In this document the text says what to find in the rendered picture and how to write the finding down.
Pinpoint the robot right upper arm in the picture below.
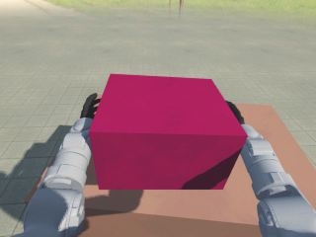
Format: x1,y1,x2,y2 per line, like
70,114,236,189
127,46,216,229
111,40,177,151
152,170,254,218
257,196,316,237

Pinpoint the robot right forearm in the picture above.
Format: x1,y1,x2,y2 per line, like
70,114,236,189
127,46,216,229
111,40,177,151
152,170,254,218
240,124,316,216

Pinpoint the robot right hand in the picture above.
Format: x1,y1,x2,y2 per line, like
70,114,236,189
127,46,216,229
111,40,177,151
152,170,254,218
225,101,245,124

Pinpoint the robot left upper arm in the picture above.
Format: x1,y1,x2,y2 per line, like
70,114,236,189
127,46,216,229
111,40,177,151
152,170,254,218
11,188,85,237

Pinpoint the pedestal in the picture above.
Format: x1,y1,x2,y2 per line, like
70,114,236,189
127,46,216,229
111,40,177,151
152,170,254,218
24,94,316,237

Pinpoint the carton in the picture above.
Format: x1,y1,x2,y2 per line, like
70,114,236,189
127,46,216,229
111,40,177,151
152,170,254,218
89,73,248,190

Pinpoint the robot left hand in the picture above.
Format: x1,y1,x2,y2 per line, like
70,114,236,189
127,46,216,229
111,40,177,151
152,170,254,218
80,93,101,119

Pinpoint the robot left forearm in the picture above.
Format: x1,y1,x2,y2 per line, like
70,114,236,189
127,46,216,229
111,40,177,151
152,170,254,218
23,118,93,231

